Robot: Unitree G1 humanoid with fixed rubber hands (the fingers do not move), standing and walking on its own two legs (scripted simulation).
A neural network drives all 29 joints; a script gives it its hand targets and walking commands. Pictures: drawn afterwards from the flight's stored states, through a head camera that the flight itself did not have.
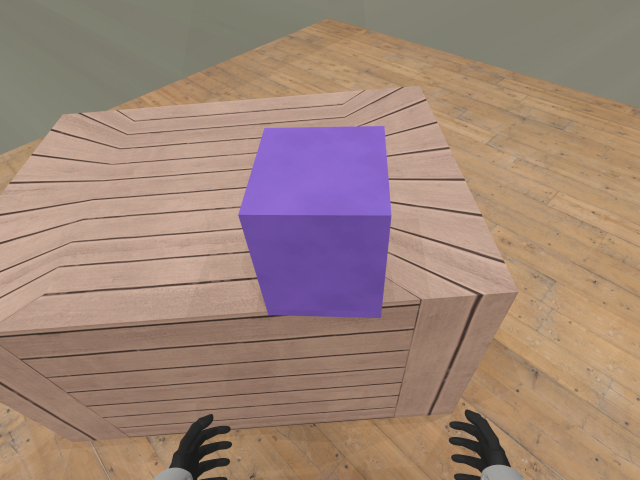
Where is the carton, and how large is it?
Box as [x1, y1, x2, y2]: [238, 126, 391, 317]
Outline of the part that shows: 383,126 264,128 238,215 268,314 380,317 391,215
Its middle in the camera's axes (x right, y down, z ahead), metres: +0.00 -0.02 +0.67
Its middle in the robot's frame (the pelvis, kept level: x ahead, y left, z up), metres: +0.52 +0.01 +0.00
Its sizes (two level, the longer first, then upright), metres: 0.210 0.200 0.250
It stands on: a pedestal, 0.64 m high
